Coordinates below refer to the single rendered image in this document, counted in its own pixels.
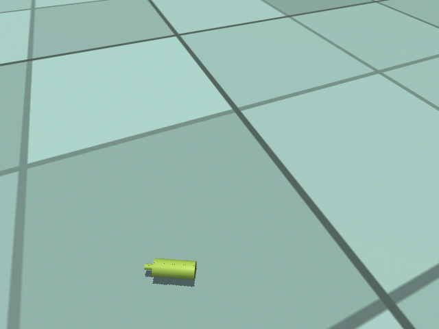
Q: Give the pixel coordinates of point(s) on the bottle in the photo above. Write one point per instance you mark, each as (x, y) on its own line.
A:
(170, 268)

